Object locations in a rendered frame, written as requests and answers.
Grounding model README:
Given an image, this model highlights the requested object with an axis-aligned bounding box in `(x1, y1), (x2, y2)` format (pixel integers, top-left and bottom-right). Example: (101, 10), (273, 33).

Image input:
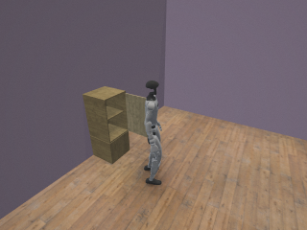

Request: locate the robot right forearm
(145, 122), (155, 146)

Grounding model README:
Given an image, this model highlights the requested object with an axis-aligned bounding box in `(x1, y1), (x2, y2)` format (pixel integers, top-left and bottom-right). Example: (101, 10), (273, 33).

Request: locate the right robot hand
(151, 145), (161, 159)

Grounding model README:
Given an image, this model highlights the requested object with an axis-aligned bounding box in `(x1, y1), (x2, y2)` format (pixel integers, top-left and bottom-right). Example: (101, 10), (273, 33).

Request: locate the right robot upper arm
(144, 102), (155, 125)

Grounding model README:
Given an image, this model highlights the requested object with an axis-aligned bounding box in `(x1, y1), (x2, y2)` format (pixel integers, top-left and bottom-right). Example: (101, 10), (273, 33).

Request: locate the robot right shin
(150, 159), (161, 181)

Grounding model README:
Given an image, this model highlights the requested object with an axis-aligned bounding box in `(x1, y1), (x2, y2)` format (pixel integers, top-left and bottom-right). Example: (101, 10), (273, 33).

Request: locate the left robot hand
(155, 121), (162, 131)

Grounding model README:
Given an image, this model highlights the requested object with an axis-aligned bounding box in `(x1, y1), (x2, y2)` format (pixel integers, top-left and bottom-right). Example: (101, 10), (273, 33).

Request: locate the cupboard door
(125, 93), (148, 138)

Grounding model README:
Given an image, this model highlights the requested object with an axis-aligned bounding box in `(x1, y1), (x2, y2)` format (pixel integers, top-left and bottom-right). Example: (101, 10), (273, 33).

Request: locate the robot head
(146, 80), (159, 102)

